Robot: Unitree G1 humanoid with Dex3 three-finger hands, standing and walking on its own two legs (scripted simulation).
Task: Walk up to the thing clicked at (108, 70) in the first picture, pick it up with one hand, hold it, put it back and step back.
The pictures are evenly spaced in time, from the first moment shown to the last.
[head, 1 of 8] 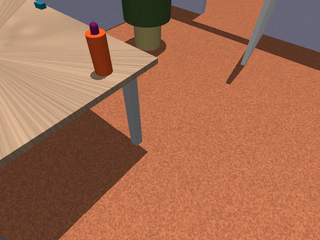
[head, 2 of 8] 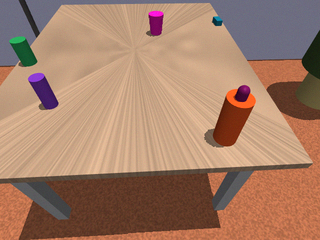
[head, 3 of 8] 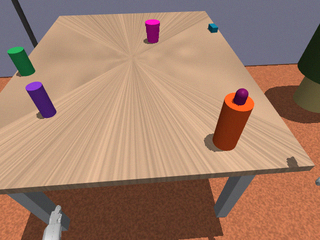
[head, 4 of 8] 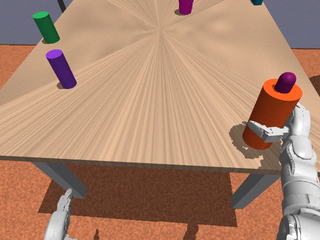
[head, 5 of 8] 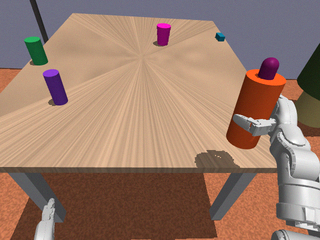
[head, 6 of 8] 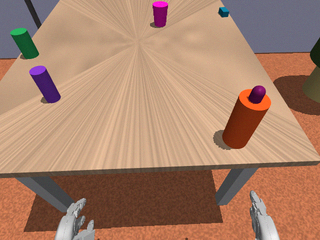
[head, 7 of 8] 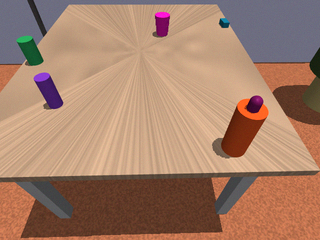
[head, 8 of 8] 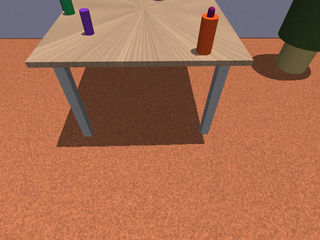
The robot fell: no
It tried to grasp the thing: yes
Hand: right
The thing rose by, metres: 0.21
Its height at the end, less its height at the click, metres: +0.00
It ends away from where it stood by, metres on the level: 0.02
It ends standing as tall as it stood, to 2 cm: yes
